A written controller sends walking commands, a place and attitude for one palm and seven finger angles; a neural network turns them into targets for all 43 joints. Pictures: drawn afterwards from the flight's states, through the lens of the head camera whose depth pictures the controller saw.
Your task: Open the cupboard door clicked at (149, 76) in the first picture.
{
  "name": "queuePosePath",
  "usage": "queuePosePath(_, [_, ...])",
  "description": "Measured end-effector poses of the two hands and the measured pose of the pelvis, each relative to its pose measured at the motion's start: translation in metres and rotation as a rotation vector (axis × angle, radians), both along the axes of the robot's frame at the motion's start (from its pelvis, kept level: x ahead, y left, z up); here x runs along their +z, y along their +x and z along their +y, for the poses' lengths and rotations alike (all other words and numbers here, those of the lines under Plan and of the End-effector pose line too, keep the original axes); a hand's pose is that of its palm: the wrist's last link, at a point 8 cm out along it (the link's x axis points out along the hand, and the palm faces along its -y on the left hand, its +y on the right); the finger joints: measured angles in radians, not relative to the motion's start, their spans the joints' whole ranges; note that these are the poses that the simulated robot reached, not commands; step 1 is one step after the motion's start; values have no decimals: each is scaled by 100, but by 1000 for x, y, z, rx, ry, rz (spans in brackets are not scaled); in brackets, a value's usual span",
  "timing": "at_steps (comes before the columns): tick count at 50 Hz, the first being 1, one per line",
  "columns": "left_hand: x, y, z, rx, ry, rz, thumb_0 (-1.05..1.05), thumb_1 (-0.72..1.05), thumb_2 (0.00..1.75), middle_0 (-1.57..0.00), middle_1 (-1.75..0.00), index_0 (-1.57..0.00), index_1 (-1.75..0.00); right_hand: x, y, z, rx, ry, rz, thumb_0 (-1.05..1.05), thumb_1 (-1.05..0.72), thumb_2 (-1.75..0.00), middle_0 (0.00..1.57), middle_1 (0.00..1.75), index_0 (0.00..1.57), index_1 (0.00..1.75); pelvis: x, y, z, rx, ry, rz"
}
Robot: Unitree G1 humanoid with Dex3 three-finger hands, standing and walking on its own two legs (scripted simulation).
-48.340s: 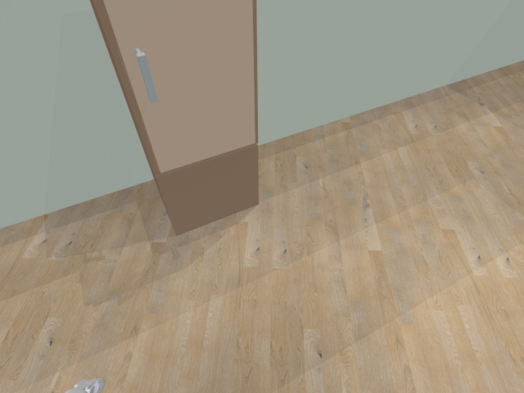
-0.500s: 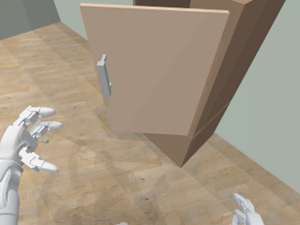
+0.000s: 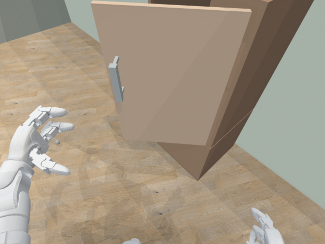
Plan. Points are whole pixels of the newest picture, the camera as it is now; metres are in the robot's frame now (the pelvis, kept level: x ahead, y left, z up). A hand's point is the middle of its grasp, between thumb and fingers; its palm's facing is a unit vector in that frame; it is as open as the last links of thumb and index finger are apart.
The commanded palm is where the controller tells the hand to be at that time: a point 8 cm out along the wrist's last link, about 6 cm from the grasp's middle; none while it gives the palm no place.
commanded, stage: move the hooked fingers beside the handle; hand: left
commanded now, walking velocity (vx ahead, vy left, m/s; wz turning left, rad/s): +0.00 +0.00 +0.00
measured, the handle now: (118, 79) +0.57 +0.18 +0.07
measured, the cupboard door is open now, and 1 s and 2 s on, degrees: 43 43 43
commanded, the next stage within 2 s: none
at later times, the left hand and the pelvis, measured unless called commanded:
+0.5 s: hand (75, 114) +0.40 +0.26 +0.08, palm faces -0.02 -1.00 +0.01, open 14.0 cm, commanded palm +0.38 +0.31 +0.09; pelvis +0.01 +0.01 -0.01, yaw -2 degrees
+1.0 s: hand (87, 97) +0.47 +0.25 +0.08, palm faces -0.04 -1.00 +0.01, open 14.0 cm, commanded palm +0.45 +0.29 +0.08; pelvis +0.01 +0.01 -0.01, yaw -2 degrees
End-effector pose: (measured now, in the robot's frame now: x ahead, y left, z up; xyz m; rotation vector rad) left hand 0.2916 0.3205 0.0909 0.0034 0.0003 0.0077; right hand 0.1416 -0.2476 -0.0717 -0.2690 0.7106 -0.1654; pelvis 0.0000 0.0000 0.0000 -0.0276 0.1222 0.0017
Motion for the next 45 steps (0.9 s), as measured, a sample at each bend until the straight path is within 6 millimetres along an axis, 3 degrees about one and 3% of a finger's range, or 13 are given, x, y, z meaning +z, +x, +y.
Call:
queuePosePath(23, [-6, 87, -7, -34, -13, 17, -1, -50, 30, -30, -120, -30, -120, -21, -69, -12, -127, -18, 253, 1, -90, -90, 20, 30, 20, 30, -5, 5, 7, -29, -3, 74])
queuePosePath(45, [-10, 147, -10, -31, -15, 15, -1, -50, 30, -30, -120, -30, -120, -31, -91, -10, -171, -28, 398, 1, -90, -90, 20, 30, 20, 30, -13, 9, 11, -36, -13, 144])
